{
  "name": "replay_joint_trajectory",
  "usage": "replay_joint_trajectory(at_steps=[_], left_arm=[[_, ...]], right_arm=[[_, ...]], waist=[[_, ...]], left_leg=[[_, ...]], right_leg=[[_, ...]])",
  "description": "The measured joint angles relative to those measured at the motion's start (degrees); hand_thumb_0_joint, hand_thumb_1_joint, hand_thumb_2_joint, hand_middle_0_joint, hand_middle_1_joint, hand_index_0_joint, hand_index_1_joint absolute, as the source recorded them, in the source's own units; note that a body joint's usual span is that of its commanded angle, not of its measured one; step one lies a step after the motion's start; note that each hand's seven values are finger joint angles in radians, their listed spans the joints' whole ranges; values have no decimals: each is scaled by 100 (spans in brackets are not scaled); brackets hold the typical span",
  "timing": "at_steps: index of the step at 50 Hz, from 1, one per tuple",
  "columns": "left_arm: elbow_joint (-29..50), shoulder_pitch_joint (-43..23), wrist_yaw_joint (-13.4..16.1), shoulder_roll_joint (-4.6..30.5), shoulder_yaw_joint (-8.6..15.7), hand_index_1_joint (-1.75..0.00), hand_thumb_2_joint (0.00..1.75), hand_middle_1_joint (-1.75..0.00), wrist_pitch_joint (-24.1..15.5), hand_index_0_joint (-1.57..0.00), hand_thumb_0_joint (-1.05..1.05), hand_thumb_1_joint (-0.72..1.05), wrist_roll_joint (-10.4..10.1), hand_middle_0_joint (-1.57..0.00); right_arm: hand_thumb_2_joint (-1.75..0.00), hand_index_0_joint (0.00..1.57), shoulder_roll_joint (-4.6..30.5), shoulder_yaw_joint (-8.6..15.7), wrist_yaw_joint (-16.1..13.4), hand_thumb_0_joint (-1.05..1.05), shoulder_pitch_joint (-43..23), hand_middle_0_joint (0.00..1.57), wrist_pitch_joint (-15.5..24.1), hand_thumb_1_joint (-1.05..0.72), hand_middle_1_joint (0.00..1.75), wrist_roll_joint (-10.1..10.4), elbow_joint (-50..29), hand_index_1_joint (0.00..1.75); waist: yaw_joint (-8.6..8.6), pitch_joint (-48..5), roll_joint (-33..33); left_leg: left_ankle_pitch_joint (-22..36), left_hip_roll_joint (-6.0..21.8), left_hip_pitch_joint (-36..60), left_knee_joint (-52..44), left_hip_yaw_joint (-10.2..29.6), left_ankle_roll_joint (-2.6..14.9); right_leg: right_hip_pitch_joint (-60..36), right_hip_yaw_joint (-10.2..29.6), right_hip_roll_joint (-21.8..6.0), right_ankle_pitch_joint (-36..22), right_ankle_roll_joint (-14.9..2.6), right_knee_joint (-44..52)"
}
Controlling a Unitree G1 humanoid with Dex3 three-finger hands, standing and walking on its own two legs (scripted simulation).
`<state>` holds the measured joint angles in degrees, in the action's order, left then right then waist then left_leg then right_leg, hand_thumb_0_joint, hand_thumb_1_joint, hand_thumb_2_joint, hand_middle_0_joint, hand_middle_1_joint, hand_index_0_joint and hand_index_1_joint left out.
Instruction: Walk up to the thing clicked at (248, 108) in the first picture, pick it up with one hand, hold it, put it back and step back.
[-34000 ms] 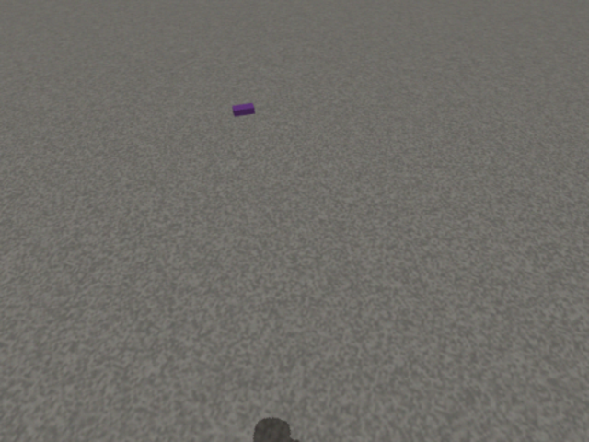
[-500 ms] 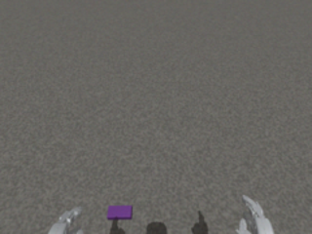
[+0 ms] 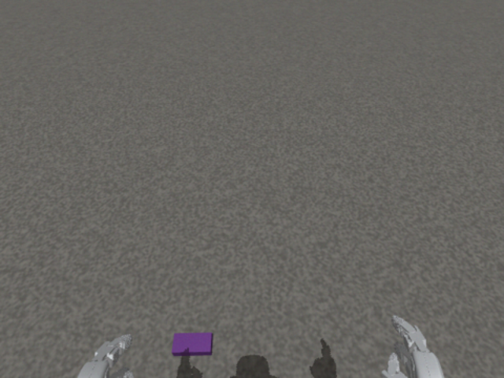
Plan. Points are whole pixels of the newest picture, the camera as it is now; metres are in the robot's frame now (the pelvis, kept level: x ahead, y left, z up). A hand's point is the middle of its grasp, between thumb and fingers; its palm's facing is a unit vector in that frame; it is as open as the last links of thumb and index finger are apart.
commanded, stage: home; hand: left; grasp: from above
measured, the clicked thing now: (192, 344) +0.42 +0.22 -0.69
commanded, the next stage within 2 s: stand in 0.32 s
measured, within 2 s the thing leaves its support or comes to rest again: neither
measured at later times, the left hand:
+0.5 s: hand out of the picture +0.16 +0.19 -0.07, palm faces +0.01 -0.96 -0.29, open 7.4 cm
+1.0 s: hand out of the picture +0.04 +0.25 -0.11, palm faces +0.05 -0.95 -0.31, open 7.4 cm
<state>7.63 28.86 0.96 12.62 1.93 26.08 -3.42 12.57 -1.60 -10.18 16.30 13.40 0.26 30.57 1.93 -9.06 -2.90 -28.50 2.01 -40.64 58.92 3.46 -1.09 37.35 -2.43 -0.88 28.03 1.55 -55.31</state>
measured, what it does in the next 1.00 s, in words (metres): rises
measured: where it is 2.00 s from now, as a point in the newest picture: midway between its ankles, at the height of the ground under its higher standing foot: outside the picture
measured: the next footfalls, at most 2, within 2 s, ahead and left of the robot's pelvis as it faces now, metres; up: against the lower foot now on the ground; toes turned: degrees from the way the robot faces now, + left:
none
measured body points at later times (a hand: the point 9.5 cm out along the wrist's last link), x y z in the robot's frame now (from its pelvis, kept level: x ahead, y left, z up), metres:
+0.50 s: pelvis -0.01 +0.00 +0.01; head +0.02 +0.00 +0.46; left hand +0.16 +0.24 -0.05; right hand +0.15 -0.25 -0.08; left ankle +0.01 +0.13 -0.68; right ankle +0.00 -0.14 -0.68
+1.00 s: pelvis -0.01 +0.02 +0.06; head +0.00 +0.02 +0.50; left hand +0.04 +0.30 -0.09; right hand +0.07 -0.26 -0.08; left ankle +0.01 +0.13 -0.68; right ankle +0.00 -0.14 -0.68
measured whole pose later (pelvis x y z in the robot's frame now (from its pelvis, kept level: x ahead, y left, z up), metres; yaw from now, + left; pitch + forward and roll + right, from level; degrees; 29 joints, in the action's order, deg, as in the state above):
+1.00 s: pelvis -0.01 +0.02 +0.06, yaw +0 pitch -3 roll +0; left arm -56.8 12.3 1.9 15.9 2.3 1.5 1.6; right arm 15.3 2.4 -1.1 10.6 0.5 -2.3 58.3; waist -1.6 3.8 0.1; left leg -16.0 -0.6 -12.7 32.1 0.5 0.8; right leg 10.7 -0.4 -3.6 16.1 3.1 -30.2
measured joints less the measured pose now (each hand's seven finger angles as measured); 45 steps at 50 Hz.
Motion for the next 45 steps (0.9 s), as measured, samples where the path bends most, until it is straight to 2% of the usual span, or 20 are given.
replay_joint_trajectory(at_steps=[21,23,25,26,28,32,36,45], left_arm=[[31,3,8,9,-7,-30,90,-30,3,-20,1,90,0,-20],[-785,-453,63,104,-151,-30,90,-30,-699,-20,1,90,275,-20],[-1890,-1003,86,200,-187,-30,90,-30,-1306,-20,1,90,479,-20],[-2348,-1208,90,238,-174,-30,90,-30,-1502,-21,1,90,541,-20],[-3059,-1471,87,316,-131,-30,90,-30,-1778,-21,1,90,602,-20],[-4031,-1603,98,422,0,-30,90,-30,-2085,-21,1,90,609,-20],[-4815,-1591,118,449,72,-30,90,-30,-2252,-20,1,90,607,-20],[-5986,-1620,107,363,70,-30,90,-30,-2419,-20,1,90,531,-20]], right_arm=[[-90,21,12,18,25,1,23,21,-55,-90,30,9,-29,30],[-90,21,45,107,186,1,-192,21,-211,-90,30,-305,319,30],[-90,21,162,83,464,1,-444,21,-584,-90,30,-521,786,30],[-90,21,221,79,585,1,-528,21,-725,-90,30,-564,954,30],[-89,21,292,140,776,1,-620,21,-889,-90,30,-506,1211,30],[-89,21,358,319,948,1,-619,21,-1067,-90,30,-362,1567,30],[-90,21,410,437,985,1,-542,21,-1182,-90,30,-344,1893,30],[-90,21,355,444,933,1,-478,21,-1279,-90,30,-304,2527,30]], waist=[[0,0,9],[-117,384,100],[-247,650,240],[-277,752,275],[-312,934,327],[-323,1099,391],[-303,1148,393],[-335,1247,335]], left_leg=[[-3,4,-8,-4,4,-12],[59,-40,343,-138,-57,14],[187,-111,682,-397,-158,36],[247,-137,811,-512,-181,43],[355,-183,1061,-734,-222,59],[525,-229,1439,-1118,-274,78],[648,-242,1770,-1437,-282,113],[986,-245,2433,-2184,-277,177]], right_leg=[[14,-2,5,9,-12,-8],[-290,51,-41,-12,-24,45],[-541,142,-117,-71,-35,152],[-647,161,-145,-108,-34,222],[-855,195,-192,-179,-15,365],[-1191,236,-241,-317,22,677],[-1541,231,-255,-467,62,1041],[-2300,197,-255,-921,131,1992]])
